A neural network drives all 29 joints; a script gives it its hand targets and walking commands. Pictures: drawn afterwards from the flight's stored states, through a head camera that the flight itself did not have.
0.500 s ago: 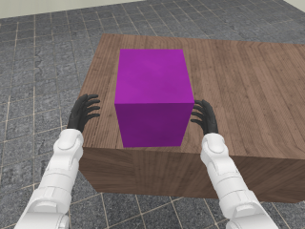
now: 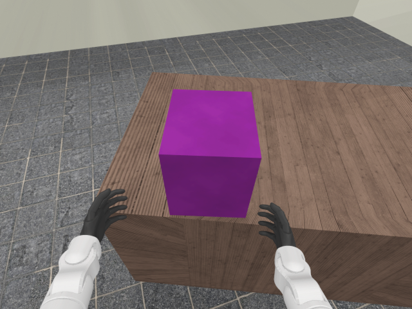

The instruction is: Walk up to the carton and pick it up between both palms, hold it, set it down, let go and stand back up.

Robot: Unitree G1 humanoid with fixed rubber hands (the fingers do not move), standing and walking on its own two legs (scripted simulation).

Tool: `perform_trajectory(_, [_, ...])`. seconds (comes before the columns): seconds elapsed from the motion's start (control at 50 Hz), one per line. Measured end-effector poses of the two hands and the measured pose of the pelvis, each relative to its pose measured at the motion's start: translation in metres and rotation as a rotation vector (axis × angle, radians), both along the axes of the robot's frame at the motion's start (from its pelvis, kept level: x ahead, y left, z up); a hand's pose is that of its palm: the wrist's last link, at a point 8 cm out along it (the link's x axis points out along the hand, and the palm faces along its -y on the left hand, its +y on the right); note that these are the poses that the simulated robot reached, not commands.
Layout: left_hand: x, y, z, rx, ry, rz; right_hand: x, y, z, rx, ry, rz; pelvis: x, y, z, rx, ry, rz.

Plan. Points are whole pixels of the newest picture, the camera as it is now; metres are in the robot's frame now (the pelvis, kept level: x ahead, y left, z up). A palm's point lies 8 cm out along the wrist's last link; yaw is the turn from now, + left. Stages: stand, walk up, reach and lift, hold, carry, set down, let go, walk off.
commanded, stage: set down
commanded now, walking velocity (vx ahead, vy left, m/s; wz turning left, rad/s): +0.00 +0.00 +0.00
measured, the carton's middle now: (209, 154) +0.49 +0.04 -0.02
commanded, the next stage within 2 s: let go in 0.24 s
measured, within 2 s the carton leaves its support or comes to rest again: neither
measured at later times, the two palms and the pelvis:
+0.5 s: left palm (101, 292) +0.15 +0.22 -0.06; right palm (310, 301) +0.17 -0.18 -0.08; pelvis -0.02 -0.01 -0.01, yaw +1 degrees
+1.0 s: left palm out of the picture +0.13 +0.20 -0.11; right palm out of the picture +0.16 -0.25 -0.13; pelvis +0.02 -0.04 -0.02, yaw +1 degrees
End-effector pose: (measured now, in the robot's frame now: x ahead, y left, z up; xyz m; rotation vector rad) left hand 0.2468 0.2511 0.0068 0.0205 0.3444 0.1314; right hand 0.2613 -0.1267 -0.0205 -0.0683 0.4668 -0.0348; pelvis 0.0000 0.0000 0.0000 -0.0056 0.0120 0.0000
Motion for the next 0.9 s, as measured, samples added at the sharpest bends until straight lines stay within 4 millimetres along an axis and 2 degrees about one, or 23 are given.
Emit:
perform_trajectory(0.14, [-0.029,0.002,-0.013,-0.005,0.02,0.026,-0.032,-0.011,-0.017,-0.018,0.027,-0.011,-0.011,0.0,-0.003,0.002,-0.011,0.005])
perform_trajectory(0.3, [-0.054,-0.006,-0.026,0.009,0.027,0.014,-0.051,-0.025,-0.023,-0.033,0.002,-0.007,-0.022,-0.002,-0.007,0.007,-0.031,0.008])
perform_trajectory(0.4, [-0.071,-0.015,-0.042,0.02,0.079,0.007,-0.066,-0.037,-0.038,-0.051,0.042,0.005,-0.025,-0.005,-0.009,0.013,-0.035,0.01])
perform_trajectory(0.56, [-0.11,-0.034,-0.083,0.049,0.267,-0.006,-0.104,-0.071,-0.074,-0.095,0.192,0.002,-0.02,-0.013,-0.011,0.021,-0.017,0.013])
perform_trajectory(0.66, [-0.13,-0.042,-0.101,0.072,0.378,-0.01,-0.124,-0.096,-0.089,-0.126,0.286,-0.007,-0.012,-0.019,-0.013,0.026,0.001,0.015])
perform_trajectory(0.76, [-0.133,-0.045,-0.109,0.099,0.439,-0.011,-0.13,-0.114,-0.096,-0.139,0.344,-0.009,-0.001,-0.026,-0.016,0.031,0.018,0.015])
perform_trajectory(0.9, [-0.122,-0.045,-0.114,0.127,0.474,0.007,-0.116,-0.122,-0.101,-0.142,0.368,0.021,0.013,-0.034,-0.018,0.039,0.034,0.018])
